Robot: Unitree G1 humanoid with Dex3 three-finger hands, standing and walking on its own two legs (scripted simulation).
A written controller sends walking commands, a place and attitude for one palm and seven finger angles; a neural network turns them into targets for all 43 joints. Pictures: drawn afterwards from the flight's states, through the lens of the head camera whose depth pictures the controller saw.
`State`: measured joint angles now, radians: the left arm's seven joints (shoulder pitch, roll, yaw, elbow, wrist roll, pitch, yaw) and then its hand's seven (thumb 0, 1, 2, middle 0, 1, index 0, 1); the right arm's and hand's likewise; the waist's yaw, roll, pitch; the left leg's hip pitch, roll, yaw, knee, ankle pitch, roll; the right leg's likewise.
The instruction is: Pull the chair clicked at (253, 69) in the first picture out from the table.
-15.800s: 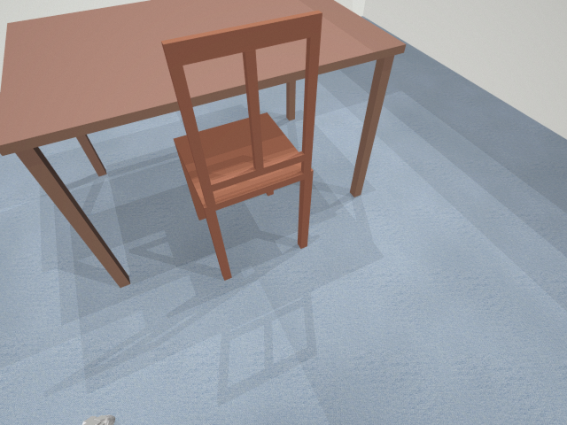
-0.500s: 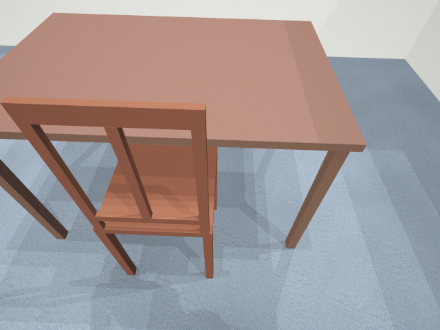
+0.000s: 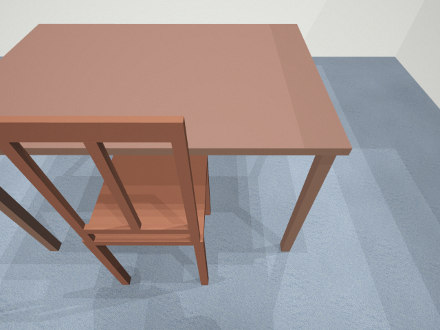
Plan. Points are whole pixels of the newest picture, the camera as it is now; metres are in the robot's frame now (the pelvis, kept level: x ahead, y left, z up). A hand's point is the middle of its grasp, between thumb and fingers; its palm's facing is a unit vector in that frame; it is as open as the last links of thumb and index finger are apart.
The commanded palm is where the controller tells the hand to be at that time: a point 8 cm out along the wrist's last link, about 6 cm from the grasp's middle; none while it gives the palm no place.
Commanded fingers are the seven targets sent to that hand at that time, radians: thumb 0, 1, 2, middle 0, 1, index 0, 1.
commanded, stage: come to a stop and stand still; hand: left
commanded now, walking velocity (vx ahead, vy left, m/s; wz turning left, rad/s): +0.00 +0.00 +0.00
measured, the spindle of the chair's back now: (118, 192) +0.42 +0.28 -0.06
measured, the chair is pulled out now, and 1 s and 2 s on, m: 0.00 0.00 0.00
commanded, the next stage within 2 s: look again from close up in 0.66 s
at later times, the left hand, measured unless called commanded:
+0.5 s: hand out of the picture -0.05 +0.13 -0.17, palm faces +0.05 -0.99 -0.15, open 7.4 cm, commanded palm none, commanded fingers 0.00 0.90 0.90 -0.20 -0.30 -0.20 -0.30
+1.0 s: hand out of the picture -0.03 +0.18 -0.18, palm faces +0.03 -0.98 -0.21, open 7.3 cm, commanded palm none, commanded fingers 0.00 0.90 0.90 -0.20 -0.30 -0.20 -0.30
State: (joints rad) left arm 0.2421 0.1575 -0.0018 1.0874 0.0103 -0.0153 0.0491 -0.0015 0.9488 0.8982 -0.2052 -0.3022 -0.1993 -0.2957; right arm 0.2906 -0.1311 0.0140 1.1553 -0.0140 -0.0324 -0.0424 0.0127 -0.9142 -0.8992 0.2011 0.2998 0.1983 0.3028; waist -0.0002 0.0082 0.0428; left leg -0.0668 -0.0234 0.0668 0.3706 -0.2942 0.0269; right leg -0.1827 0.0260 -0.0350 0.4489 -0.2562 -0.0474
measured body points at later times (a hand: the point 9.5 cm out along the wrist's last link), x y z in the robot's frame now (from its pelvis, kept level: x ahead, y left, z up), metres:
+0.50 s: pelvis -0.02 -0.02 +0.00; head -0.01 -0.02 +0.45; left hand -0.05 +0.18 -0.16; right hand -0.04 -0.22 -0.16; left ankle -0.06 +0.10 -0.74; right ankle -0.01 -0.09 -0.74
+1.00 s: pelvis -0.04 +0.01 -0.01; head -0.04 +0.00 +0.44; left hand -0.03 +0.23 -0.16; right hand -0.04 -0.20 -0.17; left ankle -0.06 +0.10 -0.74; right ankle -0.01 -0.09 -0.74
